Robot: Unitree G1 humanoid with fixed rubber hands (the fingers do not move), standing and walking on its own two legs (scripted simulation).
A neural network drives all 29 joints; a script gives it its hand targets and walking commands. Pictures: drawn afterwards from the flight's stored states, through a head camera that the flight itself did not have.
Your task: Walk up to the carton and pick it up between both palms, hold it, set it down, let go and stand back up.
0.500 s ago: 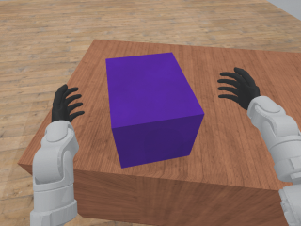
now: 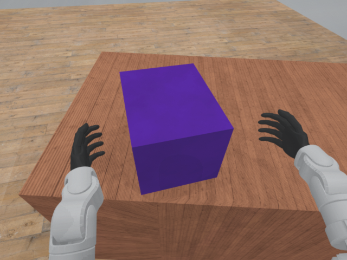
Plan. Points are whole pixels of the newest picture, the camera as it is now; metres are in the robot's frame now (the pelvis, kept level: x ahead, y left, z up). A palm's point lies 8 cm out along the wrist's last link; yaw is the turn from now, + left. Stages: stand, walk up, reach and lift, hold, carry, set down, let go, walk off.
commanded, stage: set down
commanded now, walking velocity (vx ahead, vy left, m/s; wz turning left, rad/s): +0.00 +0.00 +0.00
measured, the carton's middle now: (168, 125) +0.45 +0.06 +0.05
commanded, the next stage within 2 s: let go in 1.94 s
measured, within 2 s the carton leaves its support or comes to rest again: neither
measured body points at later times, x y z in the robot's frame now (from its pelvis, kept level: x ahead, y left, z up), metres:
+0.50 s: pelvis +0.01 -0.01 +0.00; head +0.00 -0.01 +0.45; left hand +0.25 +0.18 +0.08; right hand +0.30 -0.25 +0.06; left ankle +0.03 +0.15 -0.75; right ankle +0.02 -0.09 -0.75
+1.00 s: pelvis +0.02 -0.01 +0.00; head +0.02 +0.00 +0.45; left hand +0.23 +0.17 +0.04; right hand +0.25 -0.27 +0.02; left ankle +0.03 +0.15 -0.75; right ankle +0.02 -0.09 -0.75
